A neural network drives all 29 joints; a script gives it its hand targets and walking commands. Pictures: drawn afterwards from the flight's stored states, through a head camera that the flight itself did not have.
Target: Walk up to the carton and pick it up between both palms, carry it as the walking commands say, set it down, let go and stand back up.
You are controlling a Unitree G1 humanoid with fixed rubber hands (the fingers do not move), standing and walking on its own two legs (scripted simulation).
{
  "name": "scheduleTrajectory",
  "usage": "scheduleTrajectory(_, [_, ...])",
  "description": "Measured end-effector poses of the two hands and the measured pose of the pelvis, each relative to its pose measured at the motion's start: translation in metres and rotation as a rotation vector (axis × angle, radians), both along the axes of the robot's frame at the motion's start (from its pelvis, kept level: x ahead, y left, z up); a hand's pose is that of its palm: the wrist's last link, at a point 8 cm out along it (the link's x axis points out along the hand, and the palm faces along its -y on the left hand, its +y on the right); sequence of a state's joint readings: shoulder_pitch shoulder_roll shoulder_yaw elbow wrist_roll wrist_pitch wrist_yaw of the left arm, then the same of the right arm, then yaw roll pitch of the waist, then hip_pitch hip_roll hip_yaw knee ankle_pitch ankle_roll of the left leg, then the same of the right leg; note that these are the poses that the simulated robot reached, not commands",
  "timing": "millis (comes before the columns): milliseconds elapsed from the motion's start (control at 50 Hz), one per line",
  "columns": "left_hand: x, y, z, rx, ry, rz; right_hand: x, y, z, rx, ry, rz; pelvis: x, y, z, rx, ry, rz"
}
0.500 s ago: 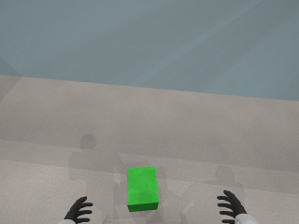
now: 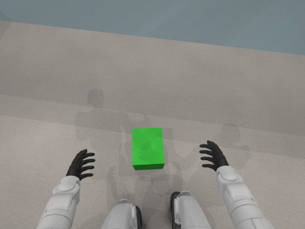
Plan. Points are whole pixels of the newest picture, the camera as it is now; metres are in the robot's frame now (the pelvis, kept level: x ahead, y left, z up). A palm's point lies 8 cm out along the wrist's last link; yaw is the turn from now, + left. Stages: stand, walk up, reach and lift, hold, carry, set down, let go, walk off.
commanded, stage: reach and lift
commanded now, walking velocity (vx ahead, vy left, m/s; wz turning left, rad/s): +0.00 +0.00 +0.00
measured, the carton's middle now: (148, 149) +0.47 +0.03 -0.63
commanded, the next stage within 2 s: none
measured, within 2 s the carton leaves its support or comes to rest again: neither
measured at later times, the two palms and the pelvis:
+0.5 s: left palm (95, 133) +0.40 +0.20 -0.14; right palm (200, 131) +0.41 -0.16 -0.15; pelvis -0.01 -0.01 -0.03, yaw +2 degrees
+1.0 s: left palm (101, 121) +0.46 +0.19 -0.17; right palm (192, 115) +0.48 -0.14 -0.18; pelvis -0.01 -0.01 -0.05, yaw +4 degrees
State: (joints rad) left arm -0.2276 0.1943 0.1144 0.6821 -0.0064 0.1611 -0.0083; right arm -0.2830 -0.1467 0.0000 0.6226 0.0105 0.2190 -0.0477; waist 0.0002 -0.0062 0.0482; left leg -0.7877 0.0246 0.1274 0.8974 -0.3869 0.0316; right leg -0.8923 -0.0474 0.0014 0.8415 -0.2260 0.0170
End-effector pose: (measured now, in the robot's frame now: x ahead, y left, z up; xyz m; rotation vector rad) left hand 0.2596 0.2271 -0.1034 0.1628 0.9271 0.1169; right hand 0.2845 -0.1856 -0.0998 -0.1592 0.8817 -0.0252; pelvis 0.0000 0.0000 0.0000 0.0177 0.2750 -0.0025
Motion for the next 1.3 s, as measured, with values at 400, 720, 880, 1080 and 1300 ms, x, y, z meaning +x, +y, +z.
scheduleTrajectory(400, [0.100, -0.024, -0.033, -0.013, -0.134, 0.074, 0.098, 0.024, -0.044, 0.057, -0.078, -0.031, -0.015, -0.012, -0.030, 0.012, 0.195, 0.031])
scheduleTrajectory(720, [0.181, -0.038, -0.054, -0.032, -0.278, 0.093, 0.190, 0.038, -0.054, 0.072, -0.242, -0.031, -0.006, -0.009, -0.042, 0.006, 0.369, 0.036])
scheduleTrajectory(880, [0.202, -0.039, -0.060, -0.059, -0.327, 0.123, 0.199, 0.043, -0.072, 0.072, -0.243, -0.035, -0.005, -0.010, -0.047, 0.003, 0.424, 0.047])
scheduleTrajectory(1080, [0.191, -0.039, -0.085, -0.078, -0.296, 0.159, 0.203, 0.045, -0.083, 0.076, -0.264, -0.031, -0.014, -0.012, -0.060, -0.002, 0.472, 0.059])
scheduleTrajectory(1300, [0.189, -0.045, -0.159, -0.066, -0.317, 0.154, 0.194, 0.036, -0.174, 0.038, -0.228, -0.014, -0.040, -0.021, -0.129, -0.007, 0.527, 0.088])
